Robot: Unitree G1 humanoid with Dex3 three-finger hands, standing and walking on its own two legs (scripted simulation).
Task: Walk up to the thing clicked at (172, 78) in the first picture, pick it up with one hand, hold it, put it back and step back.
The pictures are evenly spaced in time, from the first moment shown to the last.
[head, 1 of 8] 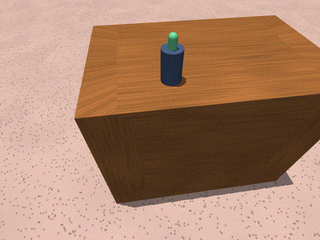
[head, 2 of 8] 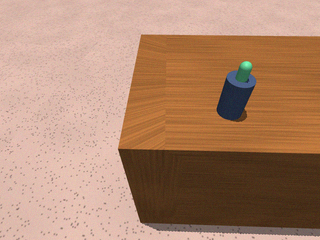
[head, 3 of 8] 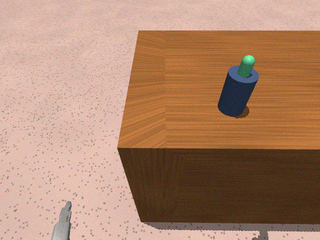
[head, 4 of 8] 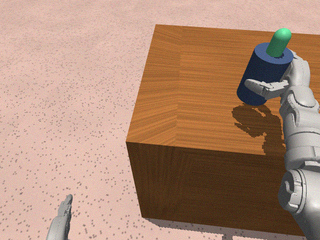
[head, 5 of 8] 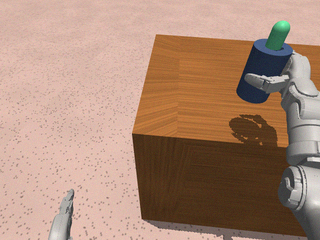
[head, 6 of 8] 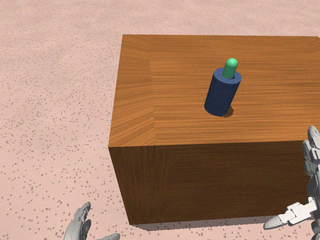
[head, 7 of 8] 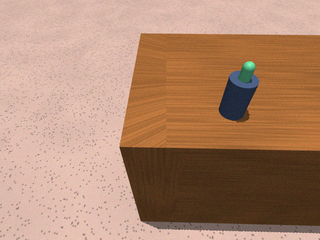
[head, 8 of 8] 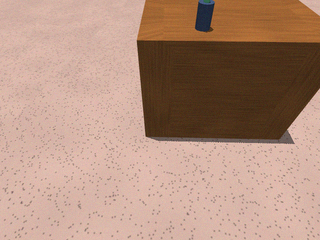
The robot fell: no
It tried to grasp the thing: yes
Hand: right
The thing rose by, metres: 0.23
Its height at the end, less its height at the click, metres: +0.00
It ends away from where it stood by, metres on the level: 0.01
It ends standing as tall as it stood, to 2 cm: yes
